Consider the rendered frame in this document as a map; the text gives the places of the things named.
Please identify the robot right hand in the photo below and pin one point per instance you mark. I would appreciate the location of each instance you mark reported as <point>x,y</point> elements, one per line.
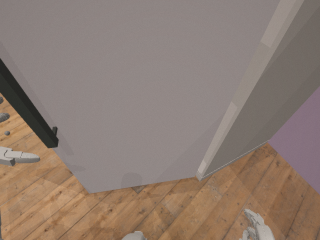
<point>261,231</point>

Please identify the fridge door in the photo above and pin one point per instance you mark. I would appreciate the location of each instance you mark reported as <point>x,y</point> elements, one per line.
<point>136,88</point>

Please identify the handle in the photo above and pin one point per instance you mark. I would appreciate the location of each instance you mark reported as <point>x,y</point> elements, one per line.
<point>15,95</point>

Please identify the robot left hand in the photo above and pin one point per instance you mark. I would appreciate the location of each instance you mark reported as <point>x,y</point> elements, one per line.
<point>8,156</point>

